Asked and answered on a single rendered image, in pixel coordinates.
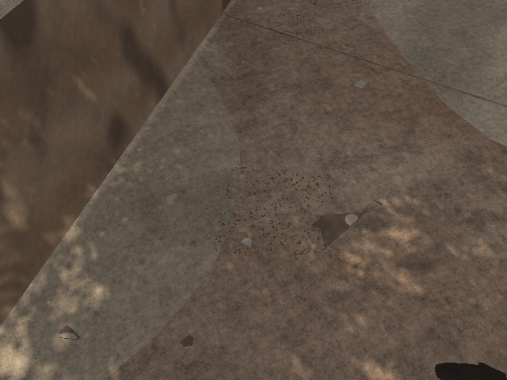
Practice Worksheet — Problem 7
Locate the robot right hand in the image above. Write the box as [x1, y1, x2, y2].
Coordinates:
[435, 363, 507, 380]

